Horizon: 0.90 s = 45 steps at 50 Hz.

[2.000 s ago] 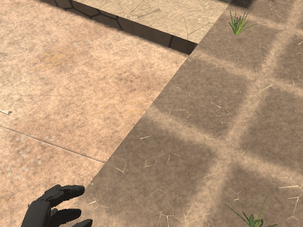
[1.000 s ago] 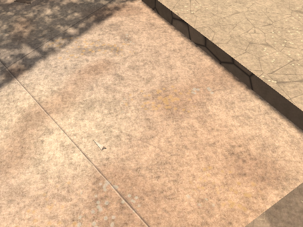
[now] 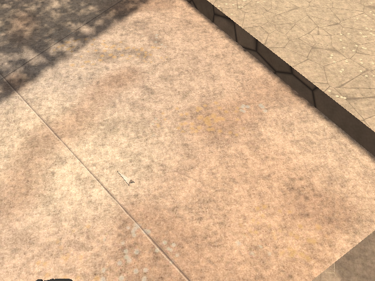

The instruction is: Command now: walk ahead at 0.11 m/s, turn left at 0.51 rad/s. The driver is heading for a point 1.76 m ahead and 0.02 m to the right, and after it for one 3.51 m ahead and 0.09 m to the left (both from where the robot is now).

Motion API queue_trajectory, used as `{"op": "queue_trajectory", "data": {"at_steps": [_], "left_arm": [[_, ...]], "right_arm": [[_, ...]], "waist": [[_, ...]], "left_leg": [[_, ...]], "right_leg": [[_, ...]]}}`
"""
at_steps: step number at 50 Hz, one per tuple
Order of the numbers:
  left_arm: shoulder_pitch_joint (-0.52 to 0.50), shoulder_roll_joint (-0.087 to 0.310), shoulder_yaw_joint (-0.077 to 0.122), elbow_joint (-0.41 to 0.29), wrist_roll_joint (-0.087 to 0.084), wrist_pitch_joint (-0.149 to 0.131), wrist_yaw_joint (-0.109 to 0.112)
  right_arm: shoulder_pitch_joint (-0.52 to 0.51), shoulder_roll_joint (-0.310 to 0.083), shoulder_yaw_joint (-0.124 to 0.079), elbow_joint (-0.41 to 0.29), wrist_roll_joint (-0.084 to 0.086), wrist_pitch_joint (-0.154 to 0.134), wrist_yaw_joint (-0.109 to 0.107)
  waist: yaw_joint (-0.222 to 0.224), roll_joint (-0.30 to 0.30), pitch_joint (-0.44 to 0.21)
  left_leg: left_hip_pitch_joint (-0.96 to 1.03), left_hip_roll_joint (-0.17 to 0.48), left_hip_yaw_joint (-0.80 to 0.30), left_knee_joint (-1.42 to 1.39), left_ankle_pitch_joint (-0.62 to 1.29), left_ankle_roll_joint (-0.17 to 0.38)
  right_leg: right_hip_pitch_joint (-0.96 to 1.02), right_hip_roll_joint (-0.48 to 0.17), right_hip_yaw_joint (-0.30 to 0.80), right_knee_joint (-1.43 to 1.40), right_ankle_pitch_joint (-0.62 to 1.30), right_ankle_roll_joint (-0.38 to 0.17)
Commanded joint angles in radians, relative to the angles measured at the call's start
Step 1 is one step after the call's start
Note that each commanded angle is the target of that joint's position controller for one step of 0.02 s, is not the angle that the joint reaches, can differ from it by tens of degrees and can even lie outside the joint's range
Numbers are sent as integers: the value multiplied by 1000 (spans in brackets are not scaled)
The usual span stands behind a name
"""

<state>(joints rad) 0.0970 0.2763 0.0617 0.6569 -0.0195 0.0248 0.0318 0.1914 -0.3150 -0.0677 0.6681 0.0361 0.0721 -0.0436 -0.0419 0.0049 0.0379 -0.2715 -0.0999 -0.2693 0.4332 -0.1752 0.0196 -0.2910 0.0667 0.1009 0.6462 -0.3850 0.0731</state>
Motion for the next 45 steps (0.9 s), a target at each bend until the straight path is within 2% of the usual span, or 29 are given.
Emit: {"op": "queue_trajectory", "data": {"at_steps": [1, 2, 3, 4, 5, 6, 7, 9, 12, 14, 18, 21, 23, 25, 28, 31, 33, 34, 35, 36, 37, 38, 39, 40, 41, 42, 43, 44, 45], "left_arm": [[76, 88, 35, -44, 1, -33, -25], [113, 93, 41, -29, 9, -37, -23], [178, 124, 44, -24, 27, -35, -19], [179, 236, 66, -34, 63, -44, -29], [118, 241, 72, -40, 65, -62, -30], [64, 167, 53, -49, 42, -74, -21], [57, 130, 42, -51, 29, -80, -12], [96, 103, 30, -37, 16, -88, 0], [192, 103, 30, -11, 29, -103, 0], [240, 118, 36, 8, 41, -117, -3], [295, 132, 43, 35, 32, -127, -19], [372, 138, 55, 83, 8, -132, -6], [343, 148, 56, 92, -4, -119, 5], [366, 138, 51, 106, -9, -103, 14], [378, 171, 60, 106, -7, -93, 15], [377, 160, 60, 106, -11, -72, 17], [403, 147, 57, 119, -5, -56, 14], [396, 134, 51, 123, 3, -55, 7], [440, 71, 33, 146, 9, -63, -4], [628, -48, -3, 177, 27, -79, -32], [710, -23, -13, 181, -26, -115, -43], [581, 22, 1, 109, -70, -133, -29], [394, 73, 12, 83, -71, -120, 7], [359, 50, 2, 52, -64, -105, 25], [349, 42, -2, 51, -37, -80, 33], [320, 36, 5, 59, -22, -61, 27], [300, 30, 10, 53, -27, -52, 22], [274, 46, 25, 49, -34, -50, 13], [223, 35, 25, 24, -18, -59, 5]], "right_arm": [[-60, -152, -42, -80, 25, -9, -10], [-38, -129, -37, -75, 21, -13, -13], [3, -74, -23, -69, -1, -17, -6], [-8, -114, -42, -100, -6, -35, -7], [-37, -154, -53, -115, -17, -52, -6], [-13, -179, -60, -85, -25, -58, -5], [33, -166, -62, -49, -35, -57, -3], [45, -139, -57, -36, -34, -62, 12], [3, -105, -48, -55, -17, -77, 26], [7, -105, -52, -58, -14, -89, 34], [-10, -95, -58, -62, -9, -100, 43], [-55, -78, -57, -76, -9, -117, 51], [-107, -52, -40, -96, -31, -127, 69], [-172, -6, -17, -109, -33, -145, 93], [-160, -19, -14, -94, -13, -153, 128], [-151, -33, -10, -68, 5, -152, 127], [-69, -65, -23, -17, -5, -157, 110], [90, -101, -43, 36, -18, -159, 95], [263, -137, -55, 80, -34, -158, 86], [312, -185, -45, 93, -61, -159, 92], [377, -220, -61, 96, -40, -133, 103], [454, -279, -92, 177, -13, -109, 110], [334, -190, -63, 170, -18, -110, 100], [245, -185, -50, 187, -30, -121, 95], [152, -105, -24, 176, -40, -139, 97], [89, -36, -7, 177, -48, -153, 97], [36, -14, 1, 181, -59, -166, 94], [-2, 31, 13, 183, -52, -176, 84], [-4, 15, 12, 186, -55, -186, 65]], "waist": [[61, 162, -159], [70, 104, -160], [74, -87, -174], [64, -201, -51], [27, -211, 32], [16, -175, 61], [12, -156, 40], [32, -125, 32], [79, -102, 49], [90, -96, 41], [101, -103, 62], [100, -101, 90], [90, -101, 116], [130, -89, 112], [135, -45, 75], [142, -54, 80], [116, -25, 19], [36, 13, -75], [-48, 60, -199], [17, 348, -351], [0, 478, -492], [-36, 406, -484], [-42, 122, -239], [9, 187, -172], [46, 127, -129], [59, 93, -83], [89, 84, -50], [100, 107, -3], [93, 133, 25]], "left_leg": [[91, 176, -287, -86, -96, 142], [-33, 117, -234, -24, -281, 106], [-216, 6, -86, 245, -444, 48], [-404, -77, 12, 413, -403, 25], [-456, 32, 45, 529, -317, 10], [-450, 51, 67, 591, -223, -9], [-444, 54, 92, 654, -161, -30], [-450, 78, 129, 745, -75, -57], [-510, 105, 149, 733, 10, -69], [-549, 123, 122, 734, 70, -64], [-595, 127, 93, 632, 121, -61], [-723, 158, 34, 555, 118, -44], [-622, 216, 133, 371, 239, -60], [-480, 215, 173, 225, 371, -66], [-269, 184, 172, 110, 467, -47], [-273, 235, 112, -3, 430, -31], [-143, 233, 135, -86, 447, -18], [107, 190, 211, -89, 440, -17], [477, 250, 198, 65, 491, 4], [813, 380, 105, 427, 856, 20], [798, 483, -114, 330, 776, 116], [707, 573, -347, 27, 237, 198], [510, 535, -325, -127, 21, 173], [373, 582, -318, -150, 102, 214], [248, 555, -201, -108, 232, 214], [132, 508, -57, -65, 305, 190], [49, 457, 37, -95, 238, 146], [27, 400, 125, -134, 206, 97], [5, 375, 185, -173, 266, 79]], "right_leg": [[120, -3, -32, -278, 160, -48], [260, -49, -17, -331, 177, -75], [403, -242, 182, -366, 40, -148], [239, -402, 438, -478, -157, -268], [141, -450, 498, -529, -315, -325], [131, -382, 396, -538, -277, -295], [166, -333, 311, -528, -204, -263], [187, -301, 189, -528, -79, -245], [237, -289, 101, -530, -10, -251], [286, -315, 80, -511, 63, -262], [314, -328, 52, -489, 115, -289], [417, -383, 88, -433, 171, -299], [309, -337, 24, -426, 198, -283], [200, -307, -7, -372, 150, -264], [96, -300, -13, -262, 85, -227], [189, -314, 42, -111, 64, -190], [222, -296, 57, 93, 139, -181], [134, -233, 22, 305, 155, -150], [-135, -179, -1, 609, -98, -85], [-510, -136, 37, 1049, -528, -48], [-583, -121, 104, 1230, -464, -31], [-675, -109, 44, 1269, -284, -21], [-741, -133, -38, 1254, -159, -10], [-744, -160, -72, 1311, -64, -13], [-681, -199, -64, 1280, -29, -24], [-622, -206, -6, 1214, -3, -58], [-567, -228, 31, 1059, 33, -90], [-554, -224, 64, 867, 172, -107], [-521, -205, 60, 703, 269, -101]]}}
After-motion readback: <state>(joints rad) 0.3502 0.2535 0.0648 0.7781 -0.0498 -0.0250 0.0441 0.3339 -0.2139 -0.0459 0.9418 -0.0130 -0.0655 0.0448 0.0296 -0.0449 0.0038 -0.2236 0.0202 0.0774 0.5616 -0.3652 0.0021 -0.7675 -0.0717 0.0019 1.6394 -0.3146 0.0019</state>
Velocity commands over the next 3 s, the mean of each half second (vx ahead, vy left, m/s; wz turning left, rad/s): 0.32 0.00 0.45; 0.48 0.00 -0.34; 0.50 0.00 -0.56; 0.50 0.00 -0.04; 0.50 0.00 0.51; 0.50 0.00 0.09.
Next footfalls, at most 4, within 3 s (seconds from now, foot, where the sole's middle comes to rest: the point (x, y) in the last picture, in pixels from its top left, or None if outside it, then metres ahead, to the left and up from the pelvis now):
0.06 right None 0.02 -0.12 -0.78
0.70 left None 0.26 0.30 -0.90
1.18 right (161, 258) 0.59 0.09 -0.90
1.66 left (136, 188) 0.91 0.20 -0.90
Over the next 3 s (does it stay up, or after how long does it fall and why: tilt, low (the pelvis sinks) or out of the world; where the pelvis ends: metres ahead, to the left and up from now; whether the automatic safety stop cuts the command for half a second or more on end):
stays up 1.39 0.11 -0.12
